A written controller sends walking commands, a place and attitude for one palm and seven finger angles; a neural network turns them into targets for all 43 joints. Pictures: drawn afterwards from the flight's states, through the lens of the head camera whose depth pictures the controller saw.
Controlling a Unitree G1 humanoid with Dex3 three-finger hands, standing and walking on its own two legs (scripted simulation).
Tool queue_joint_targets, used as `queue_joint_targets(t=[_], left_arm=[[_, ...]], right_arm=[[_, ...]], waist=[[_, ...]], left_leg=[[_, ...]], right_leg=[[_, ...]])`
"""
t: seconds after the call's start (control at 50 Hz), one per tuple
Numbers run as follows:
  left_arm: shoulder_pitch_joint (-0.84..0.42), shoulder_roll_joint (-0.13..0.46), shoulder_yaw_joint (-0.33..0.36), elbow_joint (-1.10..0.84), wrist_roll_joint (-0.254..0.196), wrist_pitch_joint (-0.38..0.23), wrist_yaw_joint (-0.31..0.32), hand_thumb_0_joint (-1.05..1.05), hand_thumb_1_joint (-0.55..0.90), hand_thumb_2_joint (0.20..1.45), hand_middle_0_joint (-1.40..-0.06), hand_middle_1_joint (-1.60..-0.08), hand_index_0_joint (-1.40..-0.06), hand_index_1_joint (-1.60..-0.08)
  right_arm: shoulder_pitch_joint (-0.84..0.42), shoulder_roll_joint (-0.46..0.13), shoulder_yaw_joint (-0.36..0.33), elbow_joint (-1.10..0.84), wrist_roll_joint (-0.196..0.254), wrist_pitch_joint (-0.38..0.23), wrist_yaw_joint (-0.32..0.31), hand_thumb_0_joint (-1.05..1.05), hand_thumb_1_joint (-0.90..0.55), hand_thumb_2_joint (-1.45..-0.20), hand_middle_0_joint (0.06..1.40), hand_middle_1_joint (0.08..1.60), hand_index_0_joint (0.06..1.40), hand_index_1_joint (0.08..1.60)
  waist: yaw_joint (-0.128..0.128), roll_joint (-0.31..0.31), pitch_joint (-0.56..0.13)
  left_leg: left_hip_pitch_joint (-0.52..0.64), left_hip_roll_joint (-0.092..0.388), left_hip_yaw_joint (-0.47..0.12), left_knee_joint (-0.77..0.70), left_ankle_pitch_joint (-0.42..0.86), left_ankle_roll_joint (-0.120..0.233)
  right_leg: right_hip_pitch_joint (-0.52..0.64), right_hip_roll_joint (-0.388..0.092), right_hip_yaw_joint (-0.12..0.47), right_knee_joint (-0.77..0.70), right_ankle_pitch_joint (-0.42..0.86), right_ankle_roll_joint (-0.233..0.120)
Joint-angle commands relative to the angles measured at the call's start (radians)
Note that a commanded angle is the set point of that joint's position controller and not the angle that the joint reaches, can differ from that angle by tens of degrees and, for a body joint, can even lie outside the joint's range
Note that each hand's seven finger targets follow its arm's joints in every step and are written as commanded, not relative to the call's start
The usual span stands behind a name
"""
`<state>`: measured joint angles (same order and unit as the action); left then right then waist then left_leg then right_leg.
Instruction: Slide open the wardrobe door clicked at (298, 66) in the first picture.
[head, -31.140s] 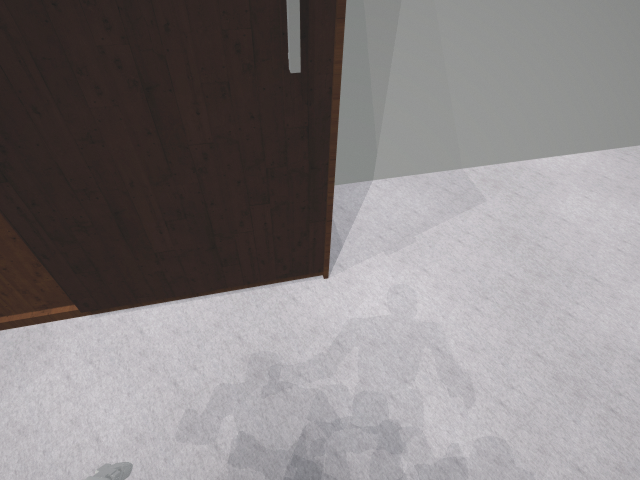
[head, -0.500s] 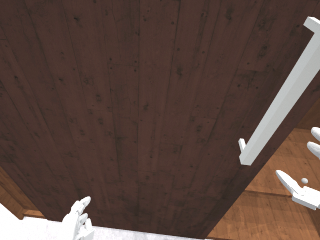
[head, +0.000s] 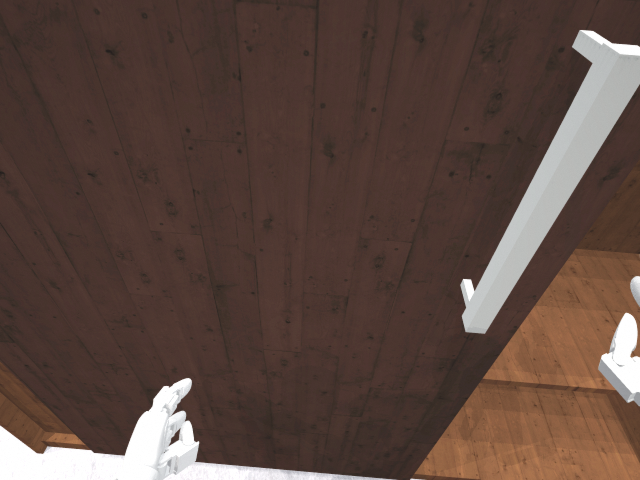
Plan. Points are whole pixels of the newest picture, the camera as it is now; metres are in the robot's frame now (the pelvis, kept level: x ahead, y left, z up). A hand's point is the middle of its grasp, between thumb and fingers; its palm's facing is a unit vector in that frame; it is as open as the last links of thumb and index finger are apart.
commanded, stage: draw the hand back to the body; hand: right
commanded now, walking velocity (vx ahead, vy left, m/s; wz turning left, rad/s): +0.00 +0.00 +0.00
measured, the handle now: (519, 212) +0.29 -0.19 +0.25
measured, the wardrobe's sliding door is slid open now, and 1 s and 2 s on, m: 0.69 0.69 0.69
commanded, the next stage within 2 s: step back with the hand held close in 0.08 s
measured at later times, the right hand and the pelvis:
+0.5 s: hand (606, 373) +0.18 -0.26 +0.15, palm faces +0.37 +0.80 -0.47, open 7.4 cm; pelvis -0.03 -0.01 +0.00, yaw +1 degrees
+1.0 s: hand out of the picture +0.11 -0.29 +0.17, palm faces +0.48 +0.75 -0.46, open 7.4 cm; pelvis -0.09 -0.02 -0.01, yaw -1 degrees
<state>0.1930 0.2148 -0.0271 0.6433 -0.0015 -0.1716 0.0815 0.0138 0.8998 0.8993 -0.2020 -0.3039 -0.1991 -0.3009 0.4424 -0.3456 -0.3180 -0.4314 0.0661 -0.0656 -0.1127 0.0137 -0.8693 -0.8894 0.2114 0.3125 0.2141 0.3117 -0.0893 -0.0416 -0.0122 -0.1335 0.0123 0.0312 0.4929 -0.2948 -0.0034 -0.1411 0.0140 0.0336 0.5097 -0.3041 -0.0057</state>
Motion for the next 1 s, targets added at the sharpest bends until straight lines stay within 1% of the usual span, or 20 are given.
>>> queue_joint_targets(t=[0.0,0.12,0.16,0.18,0.2,0.22,0.26,0.3,0.36,0.44,0.46,0.54,0.62,0.7,0.74,0.78,0.84,0.9,0.94,0.98], left_arm=[[-0.128,0.109,0.042,-0.168,-0.003,-0.046,0.005,0.0,0.9,0.9,-0.2,-0.3,-0.2,-0.3],[-0.133,0.107,0.04,-0.169,-0.005,-0.043,0.006,0.0,0.9,0.9,-0.2,-0.3,-0.2,-0.3],[-0.131,0.11,0.043,-0.166,-0.003,-0.045,0.009,0.0,0.9,0.9,-0.2,-0.3,-0.2,-0.3],[-0.125,0.115,0.043,-0.156,-0.006,-0.04,0.012,0.0,0.9,0.9,-0.2,-0.3,-0.2,-0.3],[-0.089,0.123,0.042,-0.19,-0.009,-0.016,0.006,0.0,0.9,0.9,-0.2,-0.3,-0.2,-0.3],[-0.091,0.106,0.038,-0.156,-0.005,-0.001,0.005,0.0,0.9,0.9,-0.2,-0.3,-0.2,-0.3],[-0.095,0.122,0.045,-0.169,0.002,0.018,0.003,0.0,0.9,0.9,-0.2,-0.3,-0.2,-0.3],[-0.095,0.128,0.052,-0.191,0.002,0.035,-0.002,0.0,0.9,0.9,-0.2,-0.3,-0.2,-0.3],[-0.104,0.13,0.059,-0.216,0.001,0.054,0.0,0.0,0.9,0.9,-0.2,-0.3,-0.2,-0.3],[-0.11,0.127,0.072,-0.234,-0.003,0.071,0.009,0.0,0.9,0.9,-0.2,-0.3,-0.2,-0.3],[-0.103,0.124,0.069,-0.238,-0.005,0.073,0.01,0.0,0.9,0.9,-0.2,-0.3,-0.2,-0.3],[-0.096,0.13,0.075,-0.24,-0.004,0.064,0.018,0.0,0.9,0.9,-0.2,-0.3,-0.2,-0.3],[-0.074,0.133,0.076,-0.236,-0.008,0.05,0.017,0.0,0.9,0.9,-0.2,-0.3,-0.2,-0.3],[-0.061,0.135,0.076,-0.228,-0.006,0.033,0.015,0.0,0.9,0.9,-0.2,-0.3,-0.2,-0.3],[-0.058,0.142,0.079,-0.219,-0.001,0.026,0.017,0.0,0.9,0.9,-0.2,-0.3,-0.2,-0.3],[-0.054,0.137,0.074,-0.213,-0.002,0.02,0.014,0.0,0.9,0.9,-0.2,-0.3,-0.2,-0.3],[-0.062,0.145,0.074,-0.211,0.004,0.007,0.019,0.0,0.9,0.9,-0.2,-0.3,-0.2,-0.3],[-0.061,0.149,0.077,-0.222,-0.003,-0.009,0.019,0.0,0.9,0.9,-0.2,-0.3,-0.2,-0.3],[-0.06,0.145,0.08,-0.226,-0.002,-0.021,0.016,0.0,0.9,0.9,-0.2,-0.3,-0.2,-0.3],[-0.057,0.142,0.079,-0.216,-0.002,-0.031,0.01,0.0,0.9,0.9,-0.2,-0.3,-0.2,-0.3]], right_arm=[[-0.093,-0.183,-0.118,-0.198,0.003,-0.057,-0.017,0.0,-0.9,-0.9,0.2,0.3,0.2,0.3],[-0.106,-0.184,-0.115,-0.206,0.001,-0.059,-0.019,0.0,-0.9,-0.9,0.2,0.3,0.2,0.3],[-0.092,-0.182,-0.115,-0.2,0.0,-0.06,-0.02,0.0,-0.9,-0.9,0.2,0.3,0.2,0.3],[-0.137,-0.215,-0.149,-0.147,0.001,-0.054,-0.026,0.0,-0.9,-0.9,0.2,0.3,0.2,0.3],[-0.318,-0.337,-0.277,-0.252,-0.004,-0.109,-0.032,0.0,-0.9,-0.9,0.2,0.3,0.2,0.3],[-0.215,-0.246,-0.207,-0.142,-0.006,-0.118,-0.021,0.0,-0.9,-0.9,0.2,0.3,0.2,0.3],[-0.137,-0.198,-0.161,-0.129,-0.018,-0.13,-0.013,0.0,-0.9,-0.9,0.2,0.3,0.2,0.3],[-0.046,-0.173,-0.141,-0.155,-0.019,-0.138,-0.014,0.0,-0.9,-0.9,0.2,0.3,0.2,0.3],[0.03,-0.204,-0.18,-0.215,-0.021,-0.145,-0.027,0.0,-0.9,-0.9,0.2,0.3,0.2,0.3],[0.067,-0.266,-0.249,-0.267,-0.021,-0.158,-0.042,0.0,-0.9,-0.9,0.2,0.3,0.2,0.3],[0.072,-0.253,-0.24,-0.277,-0.019,-0.162,-0.042,0.0,-0.9,-0.9,0.2,0.3,0.2,0.3],[0.071,-0.263,-0.255,-0.287,-0.02,-0.174,-0.047,0.0,-0.9,-0.9,0.2,0.3,0.2,0.3],[0.053,-0.228,-0.225,-0.252,-0.027,-0.181,-0.049,0.0,-0.9,-0.9,0.2,0.3,0.2,0.3],[0.022,-0.223,-0.213,-0.247,-0.036,-0.194,-0.054,0.0,-0.9,-0.9,0.2,0.3,0.2,0.3],[0.006,-0.246,-0.228,-0.265,-0.041,-0.202,-0.06,0.0,-0.9,-0.9,0.2,0.3,0.2,0.3],[-0.009,-0.231,-0.209,-0.278,-0.042,-0.21,-0.065,0.0,-0.9,-0.9,0.2,0.3,0.2,0.3],[-0.015,-0.268,-0.251,-0.31,-0.047,-0.223,-0.075,0.0,-0.9,-0.9,0.2,0.3,0.2,0.3],[0.007,-0.235,-0.257,-0.282,-0.061,-0.237,-0.068,0.0,-0.9,-0.9,0.2,0.3,0.2,0.3],[0.008,-0.248,-0.272,-0.279,-0.065,-0.24,-0.063,0.0,-0.9,-0.9,0.2,0.3,0.2,0.3],[0.011,-0.231,-0.258,-0.291,-0.066,-0.253,-0.049,0.0,-0.9,-0.9,0.2,0.3,0.2,0.3]], waist=[[0.009,-0.012,-0.06],[0.009,-0.046,-0.049],[0.009,-0.021,-0.059],[0.015,-0.009,-0.043],[0.044,0.02,0.047],[0.063,0.08,0.04],[0.062,0.058,-0.002],[0.056,-0.008,-0.073],[0.048,-0.02,-0.155],[0.045,-0.013,-0.179],[0.05,-0.011,-0.183],[0.05,-0.056,-0.154],[0.06,-0.024,-0.1],[0.069,0.029,-0.05],[0.073,0.038,-0.04],[0.077,0.041,-0.035],[0.074,-0.036,-0.058],[0.064,-0.146,-0.064],[0.062,-0.149,-0.07],[0.06,-0.12,-0.048]], left_leg=[[-0.003,0.028,0.011,-0.064,0.237,0.023],[-0.016,0.028,0.008,-0.076,0.188,0.025],[-0.011,0.027,0.012,-0.078,0.195,0.024],[-0.016,0.028,0.01,-0.08,0.182,0.024],[-0.083,0.071,-0.109,-0.155,0.232,0.018],[-0.112,0.095,-0.122,-0.171,0.229,0.024],[-0.11,0.106,-0.114,-0.154,0.285,0.027],[-0.067,0.102,-0.094,-0.103,0.336,0.02],[-0.019,0.08,-0.052,-0.036,0.38,0.004],[-0.007,0.074,-0.055,-0.008,0.388,0.001],[0.003,0.068,-0.052,0.005,0.384,0.0],[0.003,0.055,-0.058,0.026,0.325,-0.005],[-0.003,0.053,-0.084,0.012,0.205,-0.002],[-0.102,0.08,-0.133,-0.077,-0.004,0.014],[-0.17,0.097,-0.157,-0.125,-0.094,0.029],[-0.227,0.105,-0.152,-0.137,-0.15,0.035],[-0.167,0.067,-0.109,-0.072,-0.099,0.015],[0.089,-0.015,-0.058,0.151,0.009,-0.018],[0.114,-0.027,-0.057,0.203,0.129,-0.016],[0.106,-0.022,-0.076,0.185,0.152,-0.018]], right_leg=[[-0.004,-0.051,0.001,-0.081,0.28,-0.01],[-0.008,-0.05,0.001,-0.088,0.232,-0.01],[-0.004,-0.051,0.004,-0.088,0.24,-0.011],[-0.02,-0.051,0.001,-0.091,0.223,-0.01],[-0.093,-0.063,0.02,-0.065,0.145,-0.038],[-0.067,-0.052,0.025,-0.039,0.125,-0.04],[-0.045,-0.057,0.025,-0.026,0.179,-0.038],[-0.04,-0.076,0.029,-0.04,0.28,-0.039],[-0.04,-0.102,0.046,-0.063,0.42,-0.04],[-0.083,-0.113,0.056,-0.066,0.421,-0.041],[-0.102,-0.115,0.063,-0.072,0.413,-0.041],[-0.186,-0.124,0.077,-0.1,0.294,-0.048],[-0.309,-0.119,0.084,-0.112,0.034,-0.058],[-0.34,-0.087,0.082,-0.08,-0.174,-0.057],[-0.308,-0.074,0.081,-0.046,-0.197,-0.054],[-0.279,-0.071,0.081,-0.018,-0.196,-0.048],[-0.317,-0.102,0.12,-0.098,-0.201,-0.06],[-0.573,-0.195,0.216,-0.252,-0.384,-0.113],[-0.581,-0.2,0.226,-0.236,-0.322,-0.121],[-0.599,-0.194,0.2,-0.19,-0.302,-0.123]])
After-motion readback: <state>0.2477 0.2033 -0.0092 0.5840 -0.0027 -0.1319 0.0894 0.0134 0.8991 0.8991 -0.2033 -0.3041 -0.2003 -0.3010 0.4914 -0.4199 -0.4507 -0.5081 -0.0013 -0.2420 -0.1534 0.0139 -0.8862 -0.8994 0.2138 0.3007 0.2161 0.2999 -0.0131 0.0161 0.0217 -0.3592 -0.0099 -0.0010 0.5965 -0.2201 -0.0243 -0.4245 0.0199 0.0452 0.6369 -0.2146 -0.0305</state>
